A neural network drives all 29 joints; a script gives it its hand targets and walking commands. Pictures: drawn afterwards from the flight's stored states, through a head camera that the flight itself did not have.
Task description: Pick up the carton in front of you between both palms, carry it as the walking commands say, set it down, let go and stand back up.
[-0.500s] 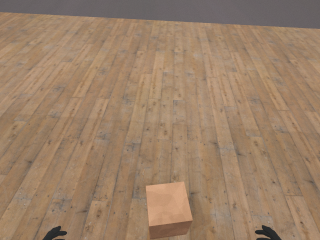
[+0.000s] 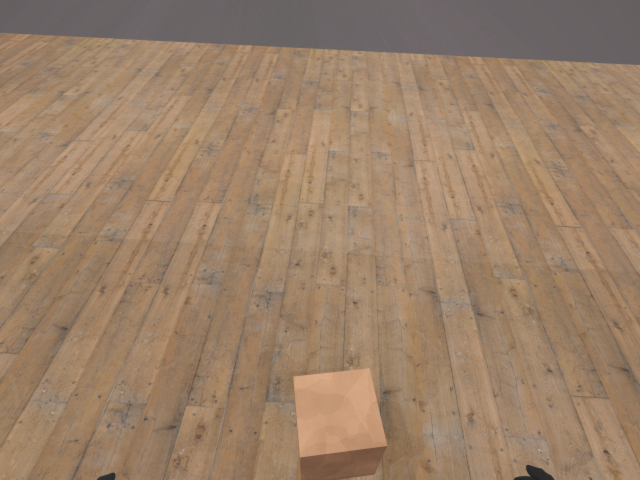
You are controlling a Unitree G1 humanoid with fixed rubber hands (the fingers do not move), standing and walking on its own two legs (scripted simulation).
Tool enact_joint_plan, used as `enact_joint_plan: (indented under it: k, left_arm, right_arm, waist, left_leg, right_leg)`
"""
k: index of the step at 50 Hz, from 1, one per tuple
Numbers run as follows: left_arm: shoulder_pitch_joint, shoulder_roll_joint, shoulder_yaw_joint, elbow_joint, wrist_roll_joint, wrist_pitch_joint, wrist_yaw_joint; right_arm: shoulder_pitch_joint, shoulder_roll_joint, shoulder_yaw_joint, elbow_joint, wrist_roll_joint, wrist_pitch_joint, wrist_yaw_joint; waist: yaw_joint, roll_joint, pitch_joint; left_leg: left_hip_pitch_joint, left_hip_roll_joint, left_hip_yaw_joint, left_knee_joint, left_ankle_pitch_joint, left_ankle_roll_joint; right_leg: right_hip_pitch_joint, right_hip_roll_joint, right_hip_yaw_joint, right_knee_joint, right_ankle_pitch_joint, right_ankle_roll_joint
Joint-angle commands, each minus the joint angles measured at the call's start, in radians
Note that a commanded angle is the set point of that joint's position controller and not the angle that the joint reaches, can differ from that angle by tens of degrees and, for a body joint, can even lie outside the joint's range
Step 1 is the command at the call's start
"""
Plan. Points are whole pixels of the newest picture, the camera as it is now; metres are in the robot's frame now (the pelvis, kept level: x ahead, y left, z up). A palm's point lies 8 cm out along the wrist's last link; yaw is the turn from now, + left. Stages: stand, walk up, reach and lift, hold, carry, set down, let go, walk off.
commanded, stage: stand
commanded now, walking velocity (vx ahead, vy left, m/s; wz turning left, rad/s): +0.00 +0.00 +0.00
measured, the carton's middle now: (335, 427) +0.44 -0.05 -0.65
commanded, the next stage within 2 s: none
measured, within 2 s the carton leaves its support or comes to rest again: neither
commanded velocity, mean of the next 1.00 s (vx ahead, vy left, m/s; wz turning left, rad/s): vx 0.00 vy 0.00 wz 0.00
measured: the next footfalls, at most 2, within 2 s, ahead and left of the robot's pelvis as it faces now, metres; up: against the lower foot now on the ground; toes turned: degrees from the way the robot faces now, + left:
none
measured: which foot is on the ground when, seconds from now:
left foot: down 0.00-1.00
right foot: down 0.00-1.00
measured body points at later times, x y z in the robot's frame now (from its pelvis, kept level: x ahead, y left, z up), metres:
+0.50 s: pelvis -0.02 +0.00 +0.00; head -0.02 +0.00 +0.45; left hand +0.09 +0.31 -0.11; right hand +0.09 -0.31 -0.11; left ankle -0.04 +0.11 -0.74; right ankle -0.02 -0.11 -0.74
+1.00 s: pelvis -0.02 +0.00 +0.01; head -0.02 +0.00 +0.46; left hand +0.08 +0.31 -0.11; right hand +0.08 -0.32 -0.11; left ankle -0.04 +0.11 -0.74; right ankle -0.02 -0.12 -0.74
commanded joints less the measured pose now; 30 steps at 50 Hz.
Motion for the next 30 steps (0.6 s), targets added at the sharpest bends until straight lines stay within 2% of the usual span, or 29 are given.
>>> enact_joint_plan:
  k: [1, 30]
  left_arm:
    - [-0.038, 0.155, 0.03, -0.039, -0.001, -0.012, 0.003]
    - [-0.06, 0.193, 0.012, 0.081, -0.012, -0.016, -0.006]
  right_arm:
    - [-0.027, -0.16, -0.035, -0.039, 0.001, -0.014, -0.003]
    - [-0.064, -0.193, -0.017, 0.111, 0.009, -0.02, 0.006]
  waist:
    - [-0.001, 0.002, -0.04]
    - [0.001, 0.0, -0.014]
  left_leg:
    - [-0.029, 0.11, -0.081, -0.066, 0.298, -0.001]
    - [-0.02, 0.128, -0.086, -0.142, 0.201, 0.006]
  right_leg:
    - [0.043, -0.108, 0.094, -0.051, 0.277, -0.012]
    - [0.038, -0.123, 0.118, -0.124, 0.199, -0.014]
